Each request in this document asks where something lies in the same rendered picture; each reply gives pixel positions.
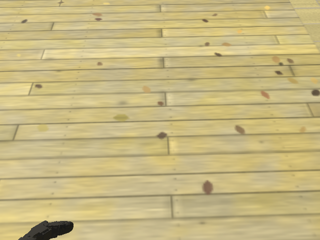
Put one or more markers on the robot left hand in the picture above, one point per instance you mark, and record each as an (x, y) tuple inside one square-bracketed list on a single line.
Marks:
[(48, 230)]

